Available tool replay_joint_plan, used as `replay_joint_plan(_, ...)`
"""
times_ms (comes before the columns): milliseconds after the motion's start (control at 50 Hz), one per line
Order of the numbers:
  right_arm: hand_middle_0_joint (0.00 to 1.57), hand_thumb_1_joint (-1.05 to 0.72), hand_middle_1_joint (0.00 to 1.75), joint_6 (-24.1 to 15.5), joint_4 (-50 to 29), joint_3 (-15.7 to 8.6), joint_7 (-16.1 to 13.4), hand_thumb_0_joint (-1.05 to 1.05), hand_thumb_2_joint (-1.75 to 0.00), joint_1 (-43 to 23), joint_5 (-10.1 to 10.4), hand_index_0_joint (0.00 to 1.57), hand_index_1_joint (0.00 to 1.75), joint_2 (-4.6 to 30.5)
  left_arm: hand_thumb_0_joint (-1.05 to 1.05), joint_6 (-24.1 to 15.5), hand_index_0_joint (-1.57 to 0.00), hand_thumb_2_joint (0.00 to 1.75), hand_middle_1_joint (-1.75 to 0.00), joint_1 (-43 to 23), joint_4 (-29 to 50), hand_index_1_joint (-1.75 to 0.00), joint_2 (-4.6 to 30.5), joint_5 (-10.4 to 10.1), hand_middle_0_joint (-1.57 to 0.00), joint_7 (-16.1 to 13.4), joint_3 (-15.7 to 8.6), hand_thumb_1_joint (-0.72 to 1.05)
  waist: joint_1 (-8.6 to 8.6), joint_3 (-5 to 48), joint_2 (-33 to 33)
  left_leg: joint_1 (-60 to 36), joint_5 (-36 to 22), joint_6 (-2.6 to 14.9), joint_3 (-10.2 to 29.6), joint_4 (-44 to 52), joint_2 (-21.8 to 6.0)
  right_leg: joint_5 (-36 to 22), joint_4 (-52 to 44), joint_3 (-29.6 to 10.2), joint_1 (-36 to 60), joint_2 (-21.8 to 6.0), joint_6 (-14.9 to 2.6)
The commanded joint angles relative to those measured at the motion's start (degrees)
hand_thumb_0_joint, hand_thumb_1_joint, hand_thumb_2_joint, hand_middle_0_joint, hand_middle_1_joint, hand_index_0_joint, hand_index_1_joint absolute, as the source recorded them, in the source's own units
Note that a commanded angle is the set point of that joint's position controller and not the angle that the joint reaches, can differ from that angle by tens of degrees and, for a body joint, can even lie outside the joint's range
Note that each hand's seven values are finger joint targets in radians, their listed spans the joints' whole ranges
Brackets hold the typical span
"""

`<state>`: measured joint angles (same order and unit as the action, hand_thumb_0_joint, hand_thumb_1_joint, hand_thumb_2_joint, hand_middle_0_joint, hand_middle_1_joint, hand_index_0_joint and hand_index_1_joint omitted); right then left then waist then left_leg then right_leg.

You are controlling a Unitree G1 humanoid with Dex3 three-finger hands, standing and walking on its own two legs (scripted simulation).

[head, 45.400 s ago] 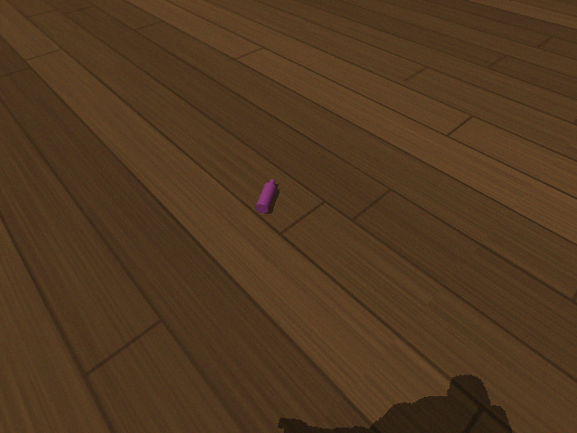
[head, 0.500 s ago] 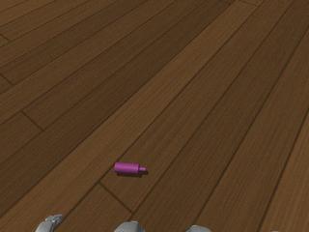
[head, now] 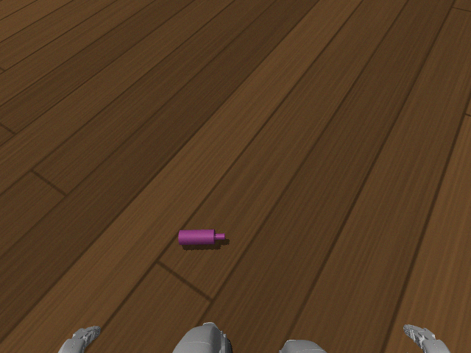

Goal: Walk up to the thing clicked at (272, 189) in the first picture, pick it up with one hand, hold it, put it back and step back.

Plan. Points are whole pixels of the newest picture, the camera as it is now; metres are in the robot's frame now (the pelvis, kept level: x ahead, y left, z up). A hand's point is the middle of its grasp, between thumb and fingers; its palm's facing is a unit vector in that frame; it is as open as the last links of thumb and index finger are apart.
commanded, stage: step back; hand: left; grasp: from above
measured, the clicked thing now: (202, 236) +0.57 +0.20 -0.72
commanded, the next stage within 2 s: none
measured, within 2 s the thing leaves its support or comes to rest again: neither
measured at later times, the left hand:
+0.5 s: hand out of the picture -0.03 +0.28 -0.14, palm faces +0.05 -0.94 -0.35, open 7.4 cm
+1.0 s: hand out of the picture -0.23 +0.23 -0.11, palm faces -0.01 -0.89 -0.45, open 7.4 cm
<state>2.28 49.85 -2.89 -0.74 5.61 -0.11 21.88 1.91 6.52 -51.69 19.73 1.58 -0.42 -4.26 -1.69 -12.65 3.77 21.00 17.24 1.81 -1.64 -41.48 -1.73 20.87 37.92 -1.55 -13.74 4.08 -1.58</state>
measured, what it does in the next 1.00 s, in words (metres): walks backwards: left foot, then right foot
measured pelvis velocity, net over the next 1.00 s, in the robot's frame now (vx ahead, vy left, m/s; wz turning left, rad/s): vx -0.30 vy -0.04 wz -0.01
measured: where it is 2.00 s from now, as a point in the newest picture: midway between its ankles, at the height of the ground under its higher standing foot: outside the picture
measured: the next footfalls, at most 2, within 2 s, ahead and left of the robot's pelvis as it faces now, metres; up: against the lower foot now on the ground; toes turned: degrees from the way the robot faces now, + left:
left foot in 0.34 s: -0.06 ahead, +0.13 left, +0.00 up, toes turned +0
right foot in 0.78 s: -0.23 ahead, -0.15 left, +0.00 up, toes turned +1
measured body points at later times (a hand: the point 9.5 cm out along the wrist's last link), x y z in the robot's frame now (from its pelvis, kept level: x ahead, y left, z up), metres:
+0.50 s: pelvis -0.13 +0.02 +0.01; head -0.08 +0.04 +0.46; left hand -0.03 +0.33 -0.12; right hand -0.02 -0.29 -0.09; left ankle -0.10 +0.13 -0.72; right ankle -0.11 -0.12 -0.64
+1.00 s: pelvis -0.30 -0.04 +0.02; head -0.26 -0.08 +0.46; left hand -0.23 +0.28 -0.08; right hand -0.21 -0.37 -0.12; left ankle -0.30 +0.12 -0.63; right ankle -0.27 -0.15 -0.72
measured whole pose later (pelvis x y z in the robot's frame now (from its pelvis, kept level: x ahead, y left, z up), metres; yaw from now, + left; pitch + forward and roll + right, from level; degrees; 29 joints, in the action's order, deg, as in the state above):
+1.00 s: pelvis -0.30 -0.04 +0.02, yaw +0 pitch -2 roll +3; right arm 2.8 49.7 -3.5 -1.3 11.7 0.0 24.5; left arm 2.9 13.7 -48.6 20.0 2.8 0.3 -4.6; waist 0.7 -6.5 2.1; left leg 28.4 25.2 -0.8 8.8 -65.6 7.1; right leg 16.6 34.9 -2.1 -16.8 -1.8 -1.1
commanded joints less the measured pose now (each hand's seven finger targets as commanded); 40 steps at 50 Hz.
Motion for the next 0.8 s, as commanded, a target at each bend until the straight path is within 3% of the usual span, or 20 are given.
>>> replay_joint_plan(0, 0.2, -0.9, 0.3, -0.11, -4.39, -3.28, -1.4, 0.0, -0.9, -0.28, 0.36, 0.2, 0.3, 11.45, 0.0, -1.89, -0.2, 0.9, -0.3, -0.02, 7.92, -0.3, 21.07, 0.63, -0.2, -0.94, -5.21, 0.9, 3.82, 11.32, -19.09, 2.07, 20.29, -1.77, 9.23, -25.32, 6.66, -28.44, -18.5, -32.88, -5.53, -28.38, -18.85)
replay_joint_plan(20, 0.2, -0.9, 0.3, -0.36, -3.38, -3.34, -1.14, 0.0, -0.9, 1.72, 0.34, 0.2, 0.3, 12.31, 0.0, -1.89, -0.2, 0.9, -0.3, 0.19, 8.26, -0.3, 18.23, 0.22, -0.2, -0.98, -4.9, 0.9, 2.94, 9.85, -15.36, 2.16, 18.87, -1.88, 11.04, -26.38, 5.76, -30.85, -17.36, -29.29, -5.18, -26.33, -17.6)
replay_joint_plan(60, 0.2, -0.9, 0.3, -0.5, -2.08, -2.54, -0.98, 0.0, -0.9, 3.32, 0.84, 0.2, 0.3, 10.87, 0.0, -1.93, -0.2, 0.9, -0.3, -1.98, 9.07, -0.3, 14.69, -0.29, -0.2, -1.35, -4.05, 0.9, 1.25, 10.91, -10.48, 5.98, 14.01, -1.76, 12.7, -28.13, 9.23, -36.78, -13.69, -15.58, 0.34, -18.02, -12.37)
replay_joint_plan(80, 0.2, -0.9, 0.3, -0.61, -1.97, -2.19, -1.15, 0.0, -0.9, 3.64, 0.73, 0.2, 0.3, 10.11, 0.0, -1.71, -0.2, 0.9, -0.3, -2.79, 9.12, -0.3, 13.85, -0.15, -0.2, -1.42, -3.99, 0.9, 0.87, 11.21, -10.84, 6.54, 12.1, -1.97, 11.89, -28.13, 9.82, -34.68, -13.4, -12.06, 0.98, -15.26, -9.99)
replay_joint_plan(200, 0.2, -0.9, 0.3, -1.66, -4.04, -1.42, -1.55, 0.0, -0.9, 2.97, 0.32, 0.2, 0.3, 9.3, 0.0, -1.13, -0.2, 0.9, -0.3, 4.56, 10.12, -0.3, 12.65, 0.38, -0.2, -1.79, -3.63, 0.9, 5.23, 16.87, -12.88, 8.6, 13.28, -3.96, 6.89, -9.82, 6.08, -40.32, -8.52, -11.29, 17.17, -15.85, -10.92)
replay_joint_plan(280, 0.2, -0.9, 0.3, -1.8, -2.79, -2.51, -1.16, 0.0, -0.9, 6.85, -0.72, 0.2, 0.3, 9.66, 0.0, 0.04, -0.2, 0.9, -0.3, 2.11, 11.43, -0.3, 14.96, -0.27, -0.2, -1.34, -3.62, 0.9, 2.61, 17.69, -16.28, -3.19, 5.56, -1.87, 3.24, 7.38, 3.67, -33.84, -5.89, -11.45, 9.15, -15.66, -9.31)
replay_joint_plan(300, 0.2, -0.9, 0.3, -1.84, -1.72, -2.87, -1.06, 0.0, -0.9, 9.99, -1.15, 0.2, 0.3, 9.72, 0.0, 0.35, -0.2, 0.9, -0.3, -0.59, 12.32, -0.3, 15.53, -0.69, -0.2, -1.17, -3.49, 0.9, 0.43, 17.92, -15.75, -8.15, -1.67, -1.09, 1.86, 14.4, 3.35, -29.67, -4.39, -11.11, 5.07, -15.83, -7.88)
replay_joint_plan(320, 0.2, -0.9, 0.3, -2.03, -1.58, -3.42, -0.91, 0.0, -0.9, 9.6, -1.42, 0.2, 0.3, 10.9, 0.0, 0.67, -0.2, 0.9, -0.3, 0.31, 12.41, -0.3, 14.29, -0.83, -0.2, -0.91, -3.08, 0.9, 0.86, 17.4, -11.72, -11.5, -7.62, -0.44, 3.97, 17.32, 2.55, -22.97, -3.0, -10.42, 0.62, -13.46, -5.38)
replay_joint_plan(340, 0.2, -0.9, 0.3, -2.21, -2.25, -4.35, -0.88, 0.0, -0.9, 8.71, -2.19, 0.2, 0.3, 14.24, 0.0, 0.72, -0.2, 0.9, -0.3, 0.96, 12.81, -0.3, 12.45, -1.02, -0.2, -0.72, -2.68, 0.9, 0.84, 17.68, -3.6, -14.42, -10.96, 2.74, 15.78, 19.03, -5.89, -11.78, 2.41, -8.88, -6.93, -8.36, -2.71)
replay_joint_plan(360, 0.2, -0.9, 0.3, -2.15, -3.16, -5.07, -0.52, 0.0, -0.9, 6.01, -2.43, 0.2, 0.3, 19.01, 0.0, 0.56, -0.2, 0.9, -0.3, 0.03, 13.03, -0.3, 10.92, -1.3, -0.2, -0.9, -2.5, 0.9, 0.85, 15.43, 7.31, -13.29, -13.86, 8.23, 28.01, 23.3, -15.75, 6.86, 10.91, -3.82, -14.63, 1.34, -0.76)
replay_joint_plan(380, 0.2, -0.9, 0.3, -2.07, -4.15, -5.45, -0.23, 0.0, -0.9, 4.21, -2.21, 0.2, 0.3, 21.87, 0.0, 0.64, -0.2, 0.9, -0.3, -1.97, 12.63, -0.3, 13.22, -0.62, -0.2, -1.63, -3.73, 0.9, -1.53, 13.39, 10.42, -1.58, -13.06, 15.9, 33.75, 25.34, -22.73, 17.33, 24.31, -7.87, -10.15, 2.02, 0.42)
replay_joint_plan(400, 0.2, -0.9, 0.3, -2.43, -4.31, -5.09, -0.5, 0.0, -0.9, 1.83, -2.27, 0.2, 0.3, 19.95, 0.0, 0.61, -0.2, 0.9, -0.3, -1.65, 11.66, -0.3, 14.64, -0.16, -0.2, -1.69, -4.04, 0.9, -0.49, 11.19, 7.42, 1.14, -11.65, 16.7, 33.83, 25.15, -22.31, 15.65, 30.64, -9.75, -9.93, 0.64, 0.41)
replay_joint_plan(460, 0.2, -0.9, 0.3, -2.58, -6.22, -3.23, -0.77, 0.0, -0.9, -4.55, -2.38, 0.2, 0.3, 13.61, 0.0, 0.9, -0.2, 0.9, -0.3, 6.42, 8.45, -0.3, 13.16, -1.29, -0.2, -0.87, -4.11, 0.9, 5.13, 9.65, 3.07, -2.91, -16.9, 9.59, 15.62, 21.72, -11.72, 6.78, 36.26, -10.71, -14.37, 2.99, 0.15)
replay_joint_plan(520, 0.2, -0.9, 0.3, -2.85, -5.48, -3.28, -0.69, 0.0, -0.9, 0.56, -1.76, 0.2, 0.3, 12.41, 0.0, 0.66, -0.2, 0.9, -0.3, 6.79, 7.84, -0.3, 13.0, -0.63, -0.2, -0.44, -4.57, 0.9, 2.54, 11.49, 2.81, -10.98, -15.61, 9.55, 15.87, 20.22, -10.17, 5.07, 34.19, -9.27, -15.72, 2.62, 2.71)
replay_joint_plan(560, 0.2, -0.9, 0.3, -2.74, -5.77, -3.63, -0.94, 0.0, -0.9, 2.27, -1.37, 0.2, 0.3, 12.43, 0.0, 0.29, -0.2, 0.9, -0.3, 7.42, 8.58, -0.3, 12.37, -0.34, -0.2, -0.6, -4.06, 0.9, 1.42, 13.79, 4.12, -17.92, -19.45, 11.66, 15.51, 17.84, -11.99, 6.31, 28.93, -8.47, -17.72, 1.4, 3.95)
replay_joint_plan(640, 0.2, -0.9, 0.3, -2.1, -6.62, -4.07, -1.12, 0.0, -0.9, 2.95, -1.54, 0.2, 0.3, 14.15, 0.0, -0.09, -0.2, 0.9, -0.3, 7.24, 9.04, -0.3, 11.86, -0.62, -0.2, -0.56, -3.49, 0.9, 0.21, 17.12, 7.46, -19.5, -25.9, 12.88, 14.32, 14.58, -14.11, 9.33, 12.95, -5.2, -10.68, -3.09, 3.99)
replay_joint_plan(680, 0.2, -0.9, 0.3, -1.24, -6.97, -4.15, -0.85, 0.0, -0.9, 1.93, -1.91, 0.2, 0.3, 14.53, 0.0, -0.29, -0.2, 0.9, -0.3, 8.53, 7.49, -0.3, 12.21, -0.64, -0.2, -0.4, -3.64, 0.9, 0.03, 17.94, 8.15, -15.94, -21.37, 11.14, 12.5, 13.77, -11.81, 7.02, 4.03, -1.47, -5.33, -3.09, 3.47)
replay_joint_plan(740, 0.2, -0.9, 0.3, -0.01, -8.04, -4.66, -0.61, 0.0, -0.9, -1.17, -1.04, 0.2, 0.3, 16.81, 0.0, -0.06, -0.2, 0.9, -0.3, 17.02, 2.86, -0.3, 12.73, -0.44, -0.2, 0.37, -4.23, 0.9, 3.65, 18.38, 8.81, -3.54, -6.36, 7.5, 12.32, 14.22, -10.64, -2.73, -10.0, 2.66, 6.75, -3.07, 0.61)
replay_joint_plan(760, 0.2, -0.9, 0.3, 0.3, -8.06, -4.17, -0.58, 0.0, -0.9, -1.6, -0.68, 0.2, 0.3, 14.81, 0.0, -0.18, -0.2, 0.9, -0.3, 17.8, 2.14, -0.3, 13.88, 0.23, -0.2, 0.36, -4.56, 0.9, 4.0, 17.05, 4.08, 1.47, 0.45, 4.79, 11.0, 9.82, -7.86, -2.38, -12.76, -0.65, 7.77, -4.05, -0.5)
replay_joint_plan(780, 0.2, -0.9, 0.3, 0.3, -9.24, -3.33, -0.54, 0.0, -0.9, -1.97, -0.21, 0.2, 0.3, 11.57, 0.0, -0.43, -0.2, 0.9, -0.3, 17.14, 3.43, -0.3, 17.78, 1.19, -0.2, 0.39, -5.67, 0.9, 4.94, 13.66, -9.23, 11.61, 10.12, 1.0, 8.43, -0.67, 0.97, 6.82, -18.12, -17.85, 5.3, -13.49, -3.94)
